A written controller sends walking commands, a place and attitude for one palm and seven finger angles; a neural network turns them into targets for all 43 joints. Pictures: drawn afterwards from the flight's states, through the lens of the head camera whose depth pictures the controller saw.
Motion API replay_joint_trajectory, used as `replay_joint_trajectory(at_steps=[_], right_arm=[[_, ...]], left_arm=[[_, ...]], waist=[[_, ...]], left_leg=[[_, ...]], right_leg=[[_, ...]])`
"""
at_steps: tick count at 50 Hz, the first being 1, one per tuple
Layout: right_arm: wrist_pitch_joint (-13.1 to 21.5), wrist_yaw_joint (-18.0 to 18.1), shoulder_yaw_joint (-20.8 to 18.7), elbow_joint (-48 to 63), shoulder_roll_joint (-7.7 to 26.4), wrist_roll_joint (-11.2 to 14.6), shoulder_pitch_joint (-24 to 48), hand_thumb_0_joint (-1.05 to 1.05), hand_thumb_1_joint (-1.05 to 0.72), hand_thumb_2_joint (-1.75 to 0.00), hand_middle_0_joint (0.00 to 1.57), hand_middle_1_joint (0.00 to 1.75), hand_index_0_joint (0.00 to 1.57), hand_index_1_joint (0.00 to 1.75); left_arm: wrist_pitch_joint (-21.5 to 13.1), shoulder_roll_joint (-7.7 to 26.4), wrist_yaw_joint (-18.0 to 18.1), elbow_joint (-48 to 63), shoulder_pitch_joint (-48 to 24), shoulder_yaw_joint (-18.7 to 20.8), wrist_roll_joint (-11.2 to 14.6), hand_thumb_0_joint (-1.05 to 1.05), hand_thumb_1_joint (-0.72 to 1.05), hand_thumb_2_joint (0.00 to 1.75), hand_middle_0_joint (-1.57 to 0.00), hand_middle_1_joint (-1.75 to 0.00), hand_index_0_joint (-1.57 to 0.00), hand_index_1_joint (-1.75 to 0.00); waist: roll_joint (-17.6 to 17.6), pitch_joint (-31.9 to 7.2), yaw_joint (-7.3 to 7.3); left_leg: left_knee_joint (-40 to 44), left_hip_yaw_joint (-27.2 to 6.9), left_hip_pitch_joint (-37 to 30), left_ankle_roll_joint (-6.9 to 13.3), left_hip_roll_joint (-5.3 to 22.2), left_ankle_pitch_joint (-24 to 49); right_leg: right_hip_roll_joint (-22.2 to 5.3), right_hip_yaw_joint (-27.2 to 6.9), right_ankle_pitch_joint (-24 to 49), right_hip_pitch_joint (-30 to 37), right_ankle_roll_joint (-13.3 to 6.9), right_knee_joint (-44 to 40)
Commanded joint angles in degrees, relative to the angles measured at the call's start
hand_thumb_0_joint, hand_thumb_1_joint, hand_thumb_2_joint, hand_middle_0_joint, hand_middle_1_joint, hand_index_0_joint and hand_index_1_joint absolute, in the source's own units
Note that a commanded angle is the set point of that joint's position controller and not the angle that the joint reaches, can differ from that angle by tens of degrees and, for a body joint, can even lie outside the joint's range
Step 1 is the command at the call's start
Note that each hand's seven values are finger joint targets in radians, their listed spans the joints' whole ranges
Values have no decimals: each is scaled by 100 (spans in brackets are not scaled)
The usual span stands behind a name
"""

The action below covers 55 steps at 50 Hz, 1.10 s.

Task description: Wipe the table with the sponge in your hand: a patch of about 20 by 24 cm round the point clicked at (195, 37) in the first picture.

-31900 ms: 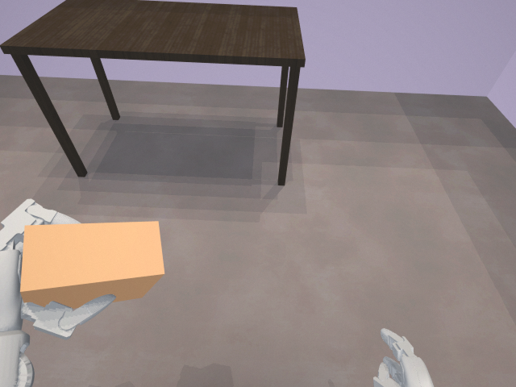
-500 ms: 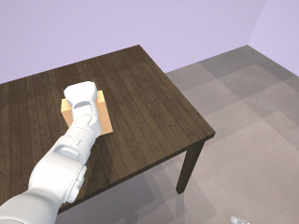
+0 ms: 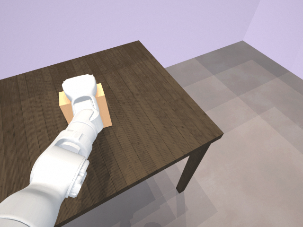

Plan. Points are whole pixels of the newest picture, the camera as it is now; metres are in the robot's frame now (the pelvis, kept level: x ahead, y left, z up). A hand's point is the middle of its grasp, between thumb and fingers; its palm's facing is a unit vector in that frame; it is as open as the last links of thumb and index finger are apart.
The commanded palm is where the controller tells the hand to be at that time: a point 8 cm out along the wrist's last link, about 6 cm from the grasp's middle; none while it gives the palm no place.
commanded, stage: wipe back along the third lane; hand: left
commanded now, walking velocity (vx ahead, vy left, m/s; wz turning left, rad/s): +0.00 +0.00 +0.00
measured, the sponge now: (89, 114) +0.46 +0.19 +0.00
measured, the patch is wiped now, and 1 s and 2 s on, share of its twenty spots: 1.00 1.00 1.00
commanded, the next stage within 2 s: slide back across to the middle lane in 1.56 s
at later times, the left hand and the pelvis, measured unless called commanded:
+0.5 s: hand (88, 111) +0.43 +0.17 +0.06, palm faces -0.01 -0.04 -1.00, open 10.6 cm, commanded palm +0.38 +0.15 +0.09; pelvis +0.03 +0.01 +0.01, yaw +2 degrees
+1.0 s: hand (94, 127) +0.37 +0.14 +0.06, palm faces -0.01 -0.04 -1.00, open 10.6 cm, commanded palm +0.33 +0.12 +0.09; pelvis +0.02 -0.01 +0.01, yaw +3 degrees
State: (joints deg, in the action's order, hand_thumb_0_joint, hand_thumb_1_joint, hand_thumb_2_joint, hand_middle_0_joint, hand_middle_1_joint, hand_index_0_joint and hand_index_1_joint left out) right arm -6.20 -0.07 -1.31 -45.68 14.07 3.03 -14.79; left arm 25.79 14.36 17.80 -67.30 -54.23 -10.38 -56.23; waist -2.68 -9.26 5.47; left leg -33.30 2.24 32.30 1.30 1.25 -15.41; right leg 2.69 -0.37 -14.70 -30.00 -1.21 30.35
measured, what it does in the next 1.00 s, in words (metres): stands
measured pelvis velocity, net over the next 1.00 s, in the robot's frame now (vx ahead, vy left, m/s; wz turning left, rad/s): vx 0.02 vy -0.01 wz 0.05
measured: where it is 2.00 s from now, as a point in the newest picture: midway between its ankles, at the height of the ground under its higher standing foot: outside the picture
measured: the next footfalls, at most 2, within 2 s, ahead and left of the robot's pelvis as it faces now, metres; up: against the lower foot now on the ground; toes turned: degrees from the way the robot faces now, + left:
none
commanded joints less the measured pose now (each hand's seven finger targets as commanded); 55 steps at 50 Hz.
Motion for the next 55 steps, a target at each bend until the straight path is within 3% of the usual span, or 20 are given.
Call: replay_joint_trajectory(at_steps=[1, 3, 6, 10, 12, 15, 16, 17, 20, 23, 24, 26, 28, 34, 35, 39, 43, 47, 50, 55], right_arm=[[134, -17, -212, 630, 761, 27, 446, 0, -90, -90, 20, 30, 20, 30], [106, -51, -198, 645, 721, 49, 589, 0, -90, -90, 20, 30, 20, 30], [40, -86, -197, 653, 691, 45, 767, 0, -90, -90, 20, 30, 20, 30], [-64, -113, -179, 733, 617, 82, 1117, 0, -90, -90, 20, 30, 20, 30], [-140, -129, -177, 731, 636, 71, 1160, 0, -90, -90, 20, 30, 20, 30], [-227, -151, -170, 843, 561, 84, 1432, 0, -90, -90, 20, 30, 20, 30], [-286, -160, -182, 818, 598, 61, 1422, 0, -90, -90, 20, 30, 20, 30], [-323, -184, -163, 887, 580, 61, 1492, 0, -90, -90, 20, 30, 20, 30], [-446, -224, -165, 993, 562, 74, 1708, 0, -90, -90, 20, 30, 20, 30], [-579, -241, -111, 1047, 597, 67, 1861, 0, -90, -90, 20, 30, 20, 30], [-602, -246, -101, 1102, 574, 75, 1932, 0, -90, -90, 20, 30, 20, 30], [-649, -245, -84, 1145, 585, 92, 2051, 0, -90, -90, 20, 30, 20, 30], [-696, -274, -74, 1172, 561, 103, 2114, 0, -90, -90, 20, 30, 20, 30], [-770, -282, -19, 1296, 584, 125, 2315, 0, -90, -90, 20, 30, 20, 30], [-765, -271, -18, 1336, 565, 137, 2391, 0, -90, -90, 20, 30, 20, 30], [-776, -300, -4, 1397, 571, 150, 2428, 0, -90, -90, 20, 30, 20, 30], [-762, -316, 11, 1438, 563, 191, 2500, 0, -90, -90, 20, 30, 20, 30], [-698, -313, 8, 1434, 548, 217, 2525, 0, -90, -90, 20, 30, 20, 30], [-670, -310, -2, 1458, 556, 234, 2589, 0, -90, -90, 20, 30, 20, 30], [-605, -304, 5, 1472, 541, 254, 2595, 0, -90, -90, 20, 30, 20, 30]], left_arm=[[153, 452, 106, 410, -1328, -53, 116, 0, 10, 130, -120, -160, -120, -160], [262, 102, 132, 523, -1320, -307, 165, 0, 10, 130, -120, -160, -120, -160], [371, -84, 148, 720, -1139, -379, 233, 0, 10, 130, -120, -160, -120, -160], [570, -618, 77, 1033, -1103, -703, 383, 0, 10, 130, -120, -160, -120, -160], [676, -545, 66, 1090, -834, -684, 382, 0, 10, 130, -120, -160, -120, -160], [756, -992, -49, 1515, -822, -1006, 443, 0, 10, 130, -120, -160, -120, -160], [784, -865, -57, 1529, -612, -956, 404, 0, 10, 130, -120, -160, -120, -160], [821, -1046, -103, 1661, -451, -1131, 406, 0, 10, 130, -120, -160, -120, -160], [884, -1142, -218, 2055, -193, -1230, 398, 0, 10, 130, -120, -160, -120, -160], [1012, -976, -283, 2348, 124, -1240, 327, 0, 10, 130, -120, -160, -120, -160], [1052, -1132, -330, 2486, 197, -1410, 337, 0, 10, 130, -120, -160, -120, -160], [1095, -1042, -372, 2702, 251, -1389, 344, 0, 10, 130, -120, -160, -120, -160], [1164, -1171, -425, 2818, 462, -1523, 330, 0, 10, 130, -120, -160, -120, -160], [1213, -1036, -570, 3279, 750, -1545, 332, 0, 10, 130, -120, -160, -120, -160], [1181, -949, -589, 3410, 752, -1397, 394, 0, 10, 130, -120, -160, -120, -160], [1171, -1012, -626, 3663, 1314, -1588, 321, 0, 10, 130, -120, -160, -120, -160], [1179, -1043, -639, 3843, 1333, -1669, 328, 0, 10, 130, -120, -160, -120, -160], [1185, -1095, -616, 3864, 1312, -1722, 342, 0, 10, 130, -120, -160, -120, -160], [1159, -944, -621, 3902, 1366, -1552, 390, 0, 10, 130, -120, -160, -120, -160], [1067, -990, -624, 3895, 1369, -1613, 386, 0, 10, 130, -120, -160, -120, -160]], waist=[[539, -1561, -233], [481, -1478, -231], [363, -1561, -346], [573, -1523, -362], [558, -1510, -424], [570, -1617, -438], [586, -1559, -455], [529, -1556, -482], [746, -1624, -532], [712, -1473, -595], [728, -1424, -593], [658, -1370, -619], [640, -1326, -646], [839, -1261, -689], [895, -1314, -730], [813, -1196, -761], [856, -884, -751], [784, -896, -766], [952, -930, -810], [838, -753, -810]], left_leg=[[354, -127, -1188, 124, 15, 1298], [403, -114, -1317, 110, 30, 1334], [414, -148, -1542, 88, 40, 1611], [464, -209, -1754, 62, 64, 1812], [456, -208, -1849, 44, 48, 1921], [424, -232, -2027, 36, 41, 2251], [381, -222, -2100, 28, 44, 2340], [395, -217, -2119, 24, 20, 2400], [321, -242, -2172, 39, 8, 2773], [349, -193, -2156, 24, -40, 2735], [345, -174, -2156, 46, -75, 2690], [359, -194, -2198, 42, -83, 2678], [360, -196, -2229, 38, -89, 2696], [407, -164, -2147, 69, -152, 2470], [419, -168, -2104, 73, -147, 2473], [436, -126, -2140, 77, -184, 2385], [547, -163, -2049, 85, -171, 1972], [594, -166, -2084, 104, -196, 1710], [645, -181, -2018, 104, -197, 1566], [700, -174, -1984, 114, -215, 1273]], right_leg=[[-78, 164, 1625, 1012, -98, -328], [-69, 195, 1577, 953, -113, -357], [-62, 236, 1740, 1043, -169, -314], [-46, 303, 1818, 1047, -201, -324], [-59, 307, 1940, 1150, -213, -326], [-67, 331, 2234, 1241, -245, -290], [-75, 331, 2340, 1276, -251, -289], [-82, 349, 2402, 1327, -256, -280], [-106, 332, 2852, 1540, -283, -234], [-135, 319, 3025, 1702, -296, -243], [-139, 310, 3067, 1745, -294, -264], [-146, 308, 3022, 1776, -314, -264], [-152, 318, 3018, 1776, -330, -261], [-184, 243, 3134, 2018, -334, -290], [-198, 222, 3176, 2110, -338, -283], [-205, 173, 3154, 2145, -332, -312], [-180, 186, 2606, 1975, -329, -390], [-157, 155, 2192, 1909, -328, -444], [-161, 104, 2030, 1985, -314, -501], [-144, 68, 1603, 1842, -312, -580]])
